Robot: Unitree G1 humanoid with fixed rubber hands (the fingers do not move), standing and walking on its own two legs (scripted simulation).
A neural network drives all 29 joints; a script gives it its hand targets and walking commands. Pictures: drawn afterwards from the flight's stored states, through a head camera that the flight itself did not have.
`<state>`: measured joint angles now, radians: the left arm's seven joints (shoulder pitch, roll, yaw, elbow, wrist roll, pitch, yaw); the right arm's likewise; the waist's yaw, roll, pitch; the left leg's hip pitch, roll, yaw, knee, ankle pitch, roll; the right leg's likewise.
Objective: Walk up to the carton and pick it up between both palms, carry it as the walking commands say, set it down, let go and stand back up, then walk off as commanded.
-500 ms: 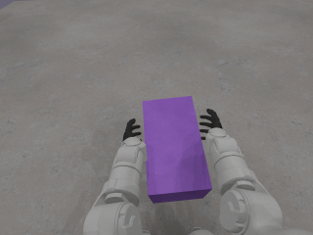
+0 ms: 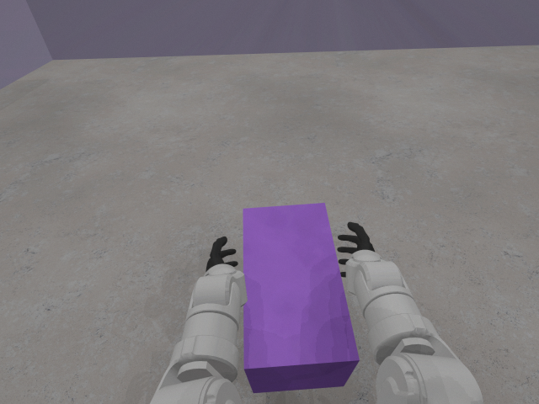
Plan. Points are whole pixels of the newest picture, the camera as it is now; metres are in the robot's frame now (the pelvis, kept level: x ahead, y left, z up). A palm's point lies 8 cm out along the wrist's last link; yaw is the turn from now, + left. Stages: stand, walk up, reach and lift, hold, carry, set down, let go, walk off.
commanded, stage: reach and lift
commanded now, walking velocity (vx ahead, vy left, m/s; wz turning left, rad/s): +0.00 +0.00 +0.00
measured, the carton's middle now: (290, 293) +0.35 -0.01 -0.04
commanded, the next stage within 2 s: hold in 1.00 s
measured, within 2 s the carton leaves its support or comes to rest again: neither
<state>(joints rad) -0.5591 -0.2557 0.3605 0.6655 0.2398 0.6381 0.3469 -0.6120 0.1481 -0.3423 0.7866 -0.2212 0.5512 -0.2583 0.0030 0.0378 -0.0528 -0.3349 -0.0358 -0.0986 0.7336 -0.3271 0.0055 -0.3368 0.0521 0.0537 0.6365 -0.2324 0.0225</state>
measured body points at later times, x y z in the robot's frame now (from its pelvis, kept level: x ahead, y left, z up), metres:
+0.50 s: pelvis +0.00 +0.00 +0.00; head -0.05 +0.00 +0.45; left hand +0.33 +0.11 +0.04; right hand +0.35 -0.13 +0.05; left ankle +0.04 +0.11 -0.72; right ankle +0.07 -0.13 -0.72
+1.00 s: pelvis +0.00 +0.00 +0.00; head -0.07 +0.00 +0.45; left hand +0.32 +0.11 +0.06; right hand +0.34 -0.13 +0.06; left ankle +0.04 +0.11 -0.72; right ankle +0.07 -0.13 -0.72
